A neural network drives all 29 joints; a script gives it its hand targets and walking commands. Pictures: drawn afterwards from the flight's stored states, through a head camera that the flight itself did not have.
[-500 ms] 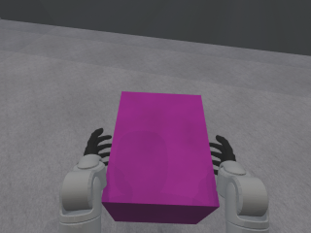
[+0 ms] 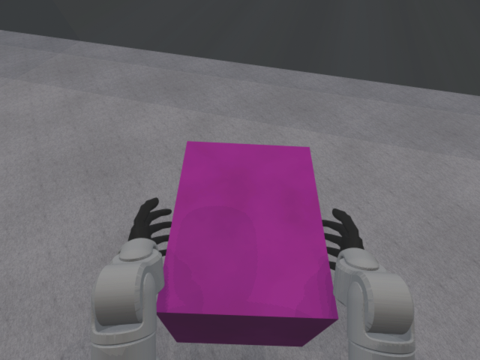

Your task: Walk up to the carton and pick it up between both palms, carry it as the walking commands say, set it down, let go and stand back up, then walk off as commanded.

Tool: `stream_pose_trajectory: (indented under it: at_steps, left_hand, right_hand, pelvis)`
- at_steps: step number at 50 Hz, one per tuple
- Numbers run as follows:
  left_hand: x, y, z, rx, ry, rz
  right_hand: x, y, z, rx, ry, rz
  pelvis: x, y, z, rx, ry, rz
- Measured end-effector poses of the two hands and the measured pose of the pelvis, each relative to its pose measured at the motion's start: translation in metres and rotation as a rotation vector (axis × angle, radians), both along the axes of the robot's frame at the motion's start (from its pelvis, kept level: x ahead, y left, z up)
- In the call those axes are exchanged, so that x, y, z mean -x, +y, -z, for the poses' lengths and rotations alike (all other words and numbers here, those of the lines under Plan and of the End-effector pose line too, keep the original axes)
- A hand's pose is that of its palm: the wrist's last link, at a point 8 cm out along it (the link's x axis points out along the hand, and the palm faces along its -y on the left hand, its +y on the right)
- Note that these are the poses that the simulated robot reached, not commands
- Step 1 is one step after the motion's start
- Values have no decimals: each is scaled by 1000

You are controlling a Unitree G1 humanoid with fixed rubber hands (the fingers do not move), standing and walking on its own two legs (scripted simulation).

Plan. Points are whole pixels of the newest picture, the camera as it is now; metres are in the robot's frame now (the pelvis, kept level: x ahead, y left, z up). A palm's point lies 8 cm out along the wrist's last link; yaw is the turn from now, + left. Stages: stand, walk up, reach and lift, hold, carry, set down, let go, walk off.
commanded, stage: carry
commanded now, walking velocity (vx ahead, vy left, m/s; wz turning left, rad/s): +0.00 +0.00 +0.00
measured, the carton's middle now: (244, 243) +0.34 +0.00 +0.02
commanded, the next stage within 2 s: none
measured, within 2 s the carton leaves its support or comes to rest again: neither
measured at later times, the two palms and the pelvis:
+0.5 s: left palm (157, 273) +0.24 +0.11 +0.12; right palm (388, 287) +0.22 -0.18 +0.11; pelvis -0.05 -0.03 +0.01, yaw -1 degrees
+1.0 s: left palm (138, 269) +0.24 +0.14 +0.12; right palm (366, 279) +0.23 -0.15 +0.12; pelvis -0.04 -0.01 +0.01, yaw +0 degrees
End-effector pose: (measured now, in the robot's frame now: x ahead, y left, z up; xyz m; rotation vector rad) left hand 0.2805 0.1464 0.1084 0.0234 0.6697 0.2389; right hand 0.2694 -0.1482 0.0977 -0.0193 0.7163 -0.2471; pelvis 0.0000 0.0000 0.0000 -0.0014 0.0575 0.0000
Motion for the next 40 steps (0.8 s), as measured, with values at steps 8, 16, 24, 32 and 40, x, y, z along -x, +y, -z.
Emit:
stream_pose_trajectory:
  at_steps: [8, 16, 24, 32, 40]
  left_hand:
    - [11, -33, -4, -8, 15, 24]
    - [31, -36, -4, 5, 10, 18]
    - [44, -32, -16, 3, -23, 14]
    - [47, -25, -16, 9, -14, 11]
    - [41, -15, -14, 12, -5, 6]
  right_hand:
    - [18, -33, -2, -8, 15, 23]
    - [37, -36, -6, 6, 10, 18]
    - [48, -32, -16, 4, -23, 14]
    - [51, -25, -18, 9, -13, 12]
    - [43, -15, -17, 13, -3, 7]
  pelvis:
    - [16, -26, -7, -8, 15, 17]
    - [35, -32, -8, 3, 11, 13]
    - [45, -28, -9, 1, 5, 9]
    - [46, -23, -11, 6, 6, 7]
    - [41, -14, -12, 10, 16, 2]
